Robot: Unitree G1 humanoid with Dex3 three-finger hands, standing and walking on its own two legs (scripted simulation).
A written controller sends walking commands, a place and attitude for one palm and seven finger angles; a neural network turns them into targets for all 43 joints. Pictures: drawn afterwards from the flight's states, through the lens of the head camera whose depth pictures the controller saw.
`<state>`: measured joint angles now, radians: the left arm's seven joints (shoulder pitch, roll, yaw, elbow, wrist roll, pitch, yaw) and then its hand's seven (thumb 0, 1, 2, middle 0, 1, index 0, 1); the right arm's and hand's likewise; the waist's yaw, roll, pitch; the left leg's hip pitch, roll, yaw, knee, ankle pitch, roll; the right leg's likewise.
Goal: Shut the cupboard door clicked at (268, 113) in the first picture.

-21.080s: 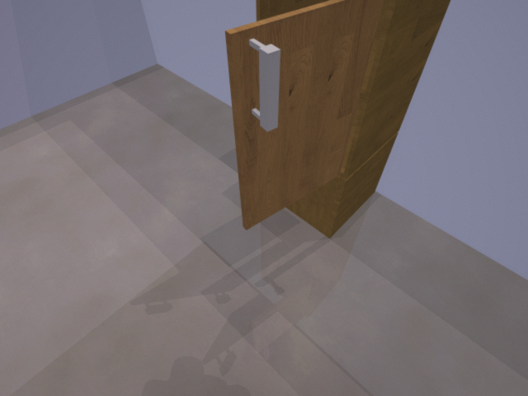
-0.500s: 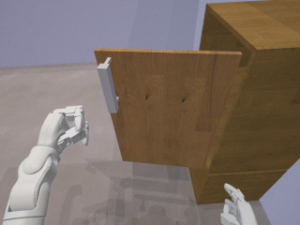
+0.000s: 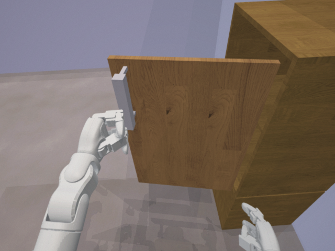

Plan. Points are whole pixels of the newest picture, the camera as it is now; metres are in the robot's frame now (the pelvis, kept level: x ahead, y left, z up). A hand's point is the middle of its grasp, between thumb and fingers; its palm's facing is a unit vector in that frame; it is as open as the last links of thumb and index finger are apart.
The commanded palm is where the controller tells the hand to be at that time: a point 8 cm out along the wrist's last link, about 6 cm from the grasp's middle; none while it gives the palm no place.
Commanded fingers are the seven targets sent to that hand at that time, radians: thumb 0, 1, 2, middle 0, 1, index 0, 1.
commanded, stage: bring the fist close to the handle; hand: left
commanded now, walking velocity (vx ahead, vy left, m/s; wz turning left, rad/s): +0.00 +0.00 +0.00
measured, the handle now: (127, 99) +0.45 +0.15 +0.15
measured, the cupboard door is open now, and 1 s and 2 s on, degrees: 80 79 65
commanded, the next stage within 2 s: push the door shut along its arc in 0.58 s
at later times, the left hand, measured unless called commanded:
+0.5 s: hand (128, 125) +0.34 +0.12 +0.16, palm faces +0.01 -1.00 -0.04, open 3.1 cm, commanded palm +0.31 +0.16 +0.16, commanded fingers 0.00 0.90 0.90 -1.30 -1.50 -1.30 -1.50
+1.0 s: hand (135, 115) +0.38 +0.11 +0.16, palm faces -0.08 -1.00 -0.04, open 3.1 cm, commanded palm +0.36 +0.16 +0.16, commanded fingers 0.00 0.90 0.90 -1.30 -1.50 -1.30 -1.50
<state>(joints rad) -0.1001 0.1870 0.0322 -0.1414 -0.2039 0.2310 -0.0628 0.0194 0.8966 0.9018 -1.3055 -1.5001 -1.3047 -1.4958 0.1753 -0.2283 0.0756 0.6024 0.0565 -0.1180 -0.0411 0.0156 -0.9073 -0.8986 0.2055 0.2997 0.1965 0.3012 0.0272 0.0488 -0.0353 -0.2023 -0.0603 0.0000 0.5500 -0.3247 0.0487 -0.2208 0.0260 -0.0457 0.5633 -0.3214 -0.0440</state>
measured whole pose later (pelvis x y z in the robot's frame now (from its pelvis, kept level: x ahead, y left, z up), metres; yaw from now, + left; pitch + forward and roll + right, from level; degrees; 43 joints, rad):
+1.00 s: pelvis -0.01 -0.02 +0.00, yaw +0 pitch +0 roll +1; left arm -0.49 0.26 0.12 0.40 -0.21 0.14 -0.13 0.02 0.90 0.90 -1.31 -1.50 -1.31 -1.50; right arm 0.19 -0.25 0.07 0.62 0.07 -0.02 -0.06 0.01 -0.91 -0.90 0.21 0.30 0.20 0.30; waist -0.02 0.03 -0.01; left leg -0.23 -0.03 -0.01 0.52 -0.29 0.02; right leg -0.25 0.05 -0.05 0.53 -0.28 -0.07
